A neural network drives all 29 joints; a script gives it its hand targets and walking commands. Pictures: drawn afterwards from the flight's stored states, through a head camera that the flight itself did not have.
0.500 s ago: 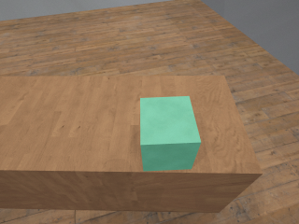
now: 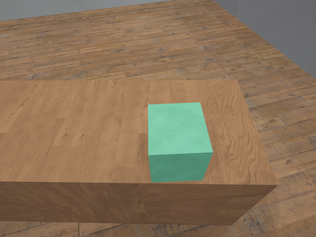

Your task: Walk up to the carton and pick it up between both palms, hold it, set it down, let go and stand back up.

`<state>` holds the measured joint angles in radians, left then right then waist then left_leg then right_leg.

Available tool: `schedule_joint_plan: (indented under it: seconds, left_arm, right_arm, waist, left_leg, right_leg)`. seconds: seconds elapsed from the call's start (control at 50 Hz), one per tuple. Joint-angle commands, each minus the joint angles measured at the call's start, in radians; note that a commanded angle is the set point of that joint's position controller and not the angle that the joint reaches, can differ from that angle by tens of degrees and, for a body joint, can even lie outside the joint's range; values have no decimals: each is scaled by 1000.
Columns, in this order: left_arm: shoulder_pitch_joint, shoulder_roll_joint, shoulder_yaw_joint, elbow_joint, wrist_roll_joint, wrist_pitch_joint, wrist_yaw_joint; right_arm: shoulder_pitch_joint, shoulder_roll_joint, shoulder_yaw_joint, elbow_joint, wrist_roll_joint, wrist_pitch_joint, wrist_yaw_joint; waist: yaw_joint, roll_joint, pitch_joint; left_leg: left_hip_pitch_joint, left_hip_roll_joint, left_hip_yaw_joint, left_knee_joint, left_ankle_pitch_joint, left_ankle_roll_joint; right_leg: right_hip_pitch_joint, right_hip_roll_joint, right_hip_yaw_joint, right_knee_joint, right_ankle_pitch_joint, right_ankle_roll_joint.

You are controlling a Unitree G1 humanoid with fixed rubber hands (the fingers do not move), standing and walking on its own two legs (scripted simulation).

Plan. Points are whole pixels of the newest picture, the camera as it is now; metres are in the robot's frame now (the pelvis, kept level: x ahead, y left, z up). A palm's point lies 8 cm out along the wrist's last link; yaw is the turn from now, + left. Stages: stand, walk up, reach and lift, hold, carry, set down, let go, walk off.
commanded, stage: stand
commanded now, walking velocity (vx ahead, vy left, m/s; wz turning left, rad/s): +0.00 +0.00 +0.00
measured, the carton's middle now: (175, 142) +0.42 -0.04 -0.08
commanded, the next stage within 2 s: none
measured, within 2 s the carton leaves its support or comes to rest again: neither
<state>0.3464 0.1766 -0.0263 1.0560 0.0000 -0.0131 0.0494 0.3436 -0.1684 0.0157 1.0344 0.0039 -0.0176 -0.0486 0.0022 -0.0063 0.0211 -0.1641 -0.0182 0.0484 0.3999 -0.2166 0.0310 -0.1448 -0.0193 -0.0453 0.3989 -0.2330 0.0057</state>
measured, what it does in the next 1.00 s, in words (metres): stands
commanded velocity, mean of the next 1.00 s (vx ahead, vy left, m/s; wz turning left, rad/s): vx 0.00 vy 0.00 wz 0.00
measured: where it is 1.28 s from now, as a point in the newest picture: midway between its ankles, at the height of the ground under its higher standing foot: outside the picture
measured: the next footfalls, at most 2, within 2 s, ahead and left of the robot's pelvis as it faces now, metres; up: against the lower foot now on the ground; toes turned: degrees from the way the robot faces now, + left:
none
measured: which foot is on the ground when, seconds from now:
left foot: down 0.00-1.00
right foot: down 0.00-1.00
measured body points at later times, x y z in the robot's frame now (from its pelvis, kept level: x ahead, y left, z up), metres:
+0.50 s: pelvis +0.00 +0.00 +0.00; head +0.01 +0.00 +0.45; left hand -0.01 +0.23 -0.16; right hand +0.00 -0.23 -0.15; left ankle +0.00 +0.10 -0.74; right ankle -0.01 -0.12 -0.74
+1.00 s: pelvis +0.00 +0.00 +0.00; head +0.01 +0.00 +0.45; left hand -0.02 +0.22 -0.16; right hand -0.01 -0.23 -0.15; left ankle +0.00 +0.10 -0.74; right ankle -0.01 -0.12 -0.74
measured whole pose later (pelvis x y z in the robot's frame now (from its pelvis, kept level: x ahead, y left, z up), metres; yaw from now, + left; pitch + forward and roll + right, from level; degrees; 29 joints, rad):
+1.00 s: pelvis +0.00 +0.00 +0.00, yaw +0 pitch -1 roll +0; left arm 0.34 0.17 -0.03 1.09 0.00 -0.02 0.05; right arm 0.34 -0.16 0.02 1.07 0.00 -0.02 -0.05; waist 0.00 -0.01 0.02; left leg -0.15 -0.02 0.05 0.39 -0.22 0.03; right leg -0.14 -0.02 -0.04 0.39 -0.23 0.01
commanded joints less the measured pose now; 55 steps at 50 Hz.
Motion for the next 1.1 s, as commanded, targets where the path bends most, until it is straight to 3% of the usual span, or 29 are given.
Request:
schedule_joint_plan:
  seconds: [0.0, 1.08]
  left_arm:
    - [80, 98, 18, -14, 0, -7, 5]
    - [83, 83, 14, 21, -2, -8, 7]
  right_arm:
    - [77, -101, -19, -18, 0, -9, -5]
    - [79, -85, -14, 20, 1, -11, -7]
  waist:
    - [0, 7, 60]
    - [0, 7, 65]
  left_leg:
    - [-32, 127, -123, -86, 98, -15]
    - [-22, 130, -118, -92, 108, -17]
  right_leg:
    - [-38, -102, 96, -69, 94, -12]
    - [-34, -104, 94, -78, 101, -11]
